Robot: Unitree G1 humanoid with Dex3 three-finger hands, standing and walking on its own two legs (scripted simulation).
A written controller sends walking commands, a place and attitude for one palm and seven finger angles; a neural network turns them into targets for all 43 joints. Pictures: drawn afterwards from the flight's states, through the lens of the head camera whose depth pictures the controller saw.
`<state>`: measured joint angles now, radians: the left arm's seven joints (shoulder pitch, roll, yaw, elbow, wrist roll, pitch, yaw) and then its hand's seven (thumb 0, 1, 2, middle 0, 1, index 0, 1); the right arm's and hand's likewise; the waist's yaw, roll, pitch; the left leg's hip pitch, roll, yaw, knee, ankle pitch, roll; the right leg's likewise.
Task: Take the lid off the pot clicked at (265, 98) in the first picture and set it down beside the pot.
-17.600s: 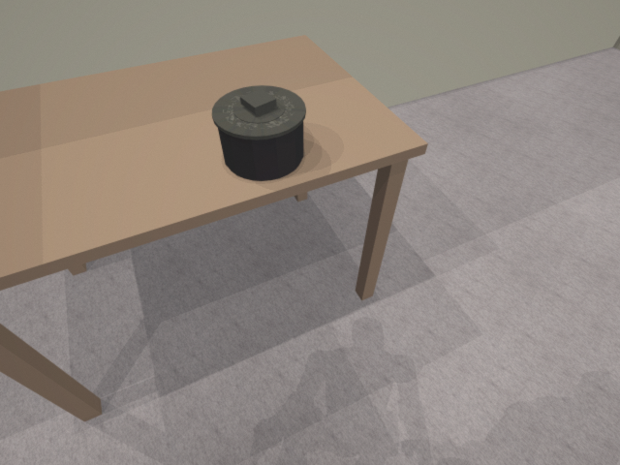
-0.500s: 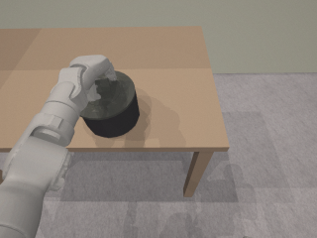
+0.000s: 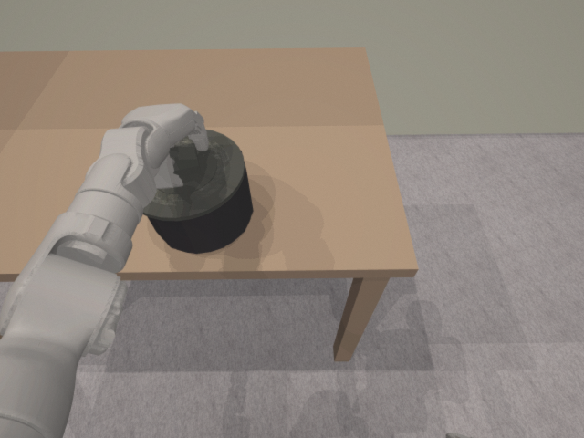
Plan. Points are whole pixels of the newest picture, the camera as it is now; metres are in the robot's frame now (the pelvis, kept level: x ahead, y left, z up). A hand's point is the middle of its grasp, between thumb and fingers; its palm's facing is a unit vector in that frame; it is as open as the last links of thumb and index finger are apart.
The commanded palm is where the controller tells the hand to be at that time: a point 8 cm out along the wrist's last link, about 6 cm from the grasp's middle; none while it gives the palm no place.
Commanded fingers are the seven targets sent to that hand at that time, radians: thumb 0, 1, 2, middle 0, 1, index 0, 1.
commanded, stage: close the fingers and squeeze the knob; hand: left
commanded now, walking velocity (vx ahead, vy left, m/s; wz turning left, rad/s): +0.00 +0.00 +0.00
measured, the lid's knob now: (180, 161) +0.50 +0.16 +0.08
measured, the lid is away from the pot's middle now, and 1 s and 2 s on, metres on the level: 0.01 0.01 0.01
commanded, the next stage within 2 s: lift the lid straight up in 0.94 s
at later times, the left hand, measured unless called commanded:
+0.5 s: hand (170, 162) +0.48 +0.16 +0.10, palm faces -0.37 -0.06 -0.93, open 9.6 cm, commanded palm +0.46 +0.17 +0.16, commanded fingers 0.00 0.18 1.02 -0.59 -0.98 -0.59 -0.94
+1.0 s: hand (171, 165) +0.47 +0.16 +0.10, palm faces -0.37 -0.05 -0.93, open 9.5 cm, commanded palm +0.46 +0.16 +0.16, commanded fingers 0.00 0.47 1.11 -0.72 -1.07 -0.64 -0.96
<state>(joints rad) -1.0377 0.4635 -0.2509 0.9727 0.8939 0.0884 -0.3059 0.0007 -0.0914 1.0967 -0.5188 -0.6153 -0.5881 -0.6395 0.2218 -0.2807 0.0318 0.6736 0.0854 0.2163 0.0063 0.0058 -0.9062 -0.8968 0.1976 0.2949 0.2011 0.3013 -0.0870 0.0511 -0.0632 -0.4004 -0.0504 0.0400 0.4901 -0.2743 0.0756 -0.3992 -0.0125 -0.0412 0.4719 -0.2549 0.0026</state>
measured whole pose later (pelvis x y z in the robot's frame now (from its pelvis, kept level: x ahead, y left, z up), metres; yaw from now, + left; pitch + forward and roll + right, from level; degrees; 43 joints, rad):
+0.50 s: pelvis +0.00 +0.01 +0.00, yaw +0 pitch +11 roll -1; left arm -1.00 0.45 -0.25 0.92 0.89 0.09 -0.31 0.00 0.03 0.95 -0.53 -0.95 -0.49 -0.88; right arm 0.23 -0.27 0.03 0.67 0.07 0.22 0.02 0.01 -0.91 -0.90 0.20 0.29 0.20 0.30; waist -0.08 0.06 -0.07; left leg -0.40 -0.06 0.04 0.48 -0.28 0.08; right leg -0.40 -0.02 -0.04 0.46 -0.26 0.01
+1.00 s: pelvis +0.00 +0.00 +0.00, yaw +0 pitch +10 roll -1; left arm -1.00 0.45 -0.26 0.93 0.89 0.11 -0.31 0.01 0.09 0.94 -0.52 -0.98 -0.45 -0.86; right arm 0.23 -0.28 0.02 0.68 0.08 0.22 0.02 0.01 -0.91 -0.90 0.20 0.29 0.20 0.30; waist -0.08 0.06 -0.07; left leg -0.38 -0.05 0.03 0.48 -0.27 0.08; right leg -0.38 -0.01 -0.05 0.46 -0.25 0.00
